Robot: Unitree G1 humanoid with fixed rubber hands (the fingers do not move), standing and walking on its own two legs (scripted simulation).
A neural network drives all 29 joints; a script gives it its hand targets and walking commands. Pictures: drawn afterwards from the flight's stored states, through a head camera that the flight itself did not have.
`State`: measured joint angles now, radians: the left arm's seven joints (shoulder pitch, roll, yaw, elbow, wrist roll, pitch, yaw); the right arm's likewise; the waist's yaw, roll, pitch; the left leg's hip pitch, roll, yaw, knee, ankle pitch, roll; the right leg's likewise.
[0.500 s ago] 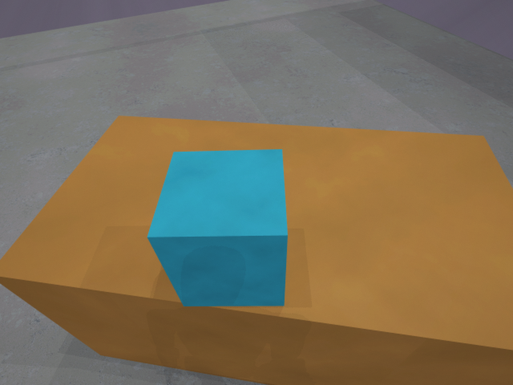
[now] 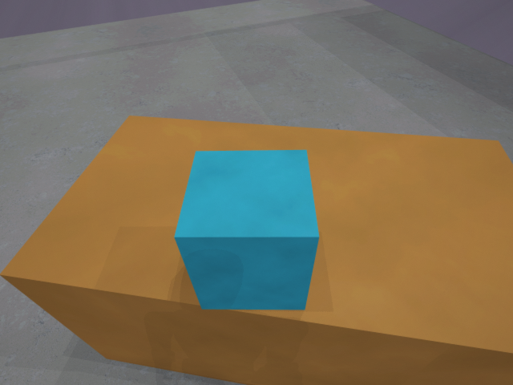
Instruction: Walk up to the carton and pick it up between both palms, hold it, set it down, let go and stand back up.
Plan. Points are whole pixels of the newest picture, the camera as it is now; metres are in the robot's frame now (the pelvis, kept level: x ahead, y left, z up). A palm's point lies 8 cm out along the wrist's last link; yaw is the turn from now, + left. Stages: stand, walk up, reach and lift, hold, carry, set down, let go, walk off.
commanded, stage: walk up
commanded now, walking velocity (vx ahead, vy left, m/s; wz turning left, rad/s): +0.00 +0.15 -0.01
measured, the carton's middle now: (251, 232) +0.41 +0.03 -0.01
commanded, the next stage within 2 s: stand in 1.62 s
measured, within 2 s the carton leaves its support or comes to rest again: neither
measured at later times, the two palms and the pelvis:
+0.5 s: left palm out of the picture -0.04 +0.36 -0.14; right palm out of the picture +0.03 -0.10 -0.11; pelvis +0.00 +0.12 +0.01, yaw +1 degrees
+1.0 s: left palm out of the picture +0.01 +0.27 -0.12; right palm out of the picture -0.05 -0.20 -0.14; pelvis -0.02 +0.04 +0.01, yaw +0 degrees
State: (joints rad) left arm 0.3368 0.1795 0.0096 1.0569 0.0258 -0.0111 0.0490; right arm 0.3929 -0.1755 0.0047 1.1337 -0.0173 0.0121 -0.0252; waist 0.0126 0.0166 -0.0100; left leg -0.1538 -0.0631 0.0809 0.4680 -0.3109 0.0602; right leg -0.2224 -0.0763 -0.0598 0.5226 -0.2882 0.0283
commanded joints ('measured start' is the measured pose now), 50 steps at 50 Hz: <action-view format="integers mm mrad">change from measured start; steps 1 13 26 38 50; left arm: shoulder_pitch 146 -6 33 -49 -126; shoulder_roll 204 131 105 70 85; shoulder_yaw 60 71 61 61 0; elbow -1 -19 51 -25 -49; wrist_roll -5 19 -1 -5 -12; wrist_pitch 11 34 75 67 -4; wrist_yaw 29 3 -17 -44 -24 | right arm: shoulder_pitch -86 49 -78 -52 63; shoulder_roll -123 -149 -211 -219 -61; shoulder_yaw -25 -78 -33 -74 -34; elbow -96 -107 -154 -135 -23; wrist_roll -11 -3 -8 -29 -5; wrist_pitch -9 22 -33 -24 49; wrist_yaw -4 28 -11 -30 24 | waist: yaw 92 -65 -35 -41 -81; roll -249 -44 54 192 -170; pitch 77 -11 66 22 189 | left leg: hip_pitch -338 208 -16 -24 -223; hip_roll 77 106 405 357 91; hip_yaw -21 -34 -334 -219 -73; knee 304 -52 -277 -225 361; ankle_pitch -109 161 35 157 -19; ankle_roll -69 -94 81 88 -40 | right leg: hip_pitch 192 -292 -160 -206 -176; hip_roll -398 -77 27 45 -118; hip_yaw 323 -5 53 2 134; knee -119 -15 285 233 -419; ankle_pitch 854 -116 -136 -111 -144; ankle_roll -227 -25 4 48 -48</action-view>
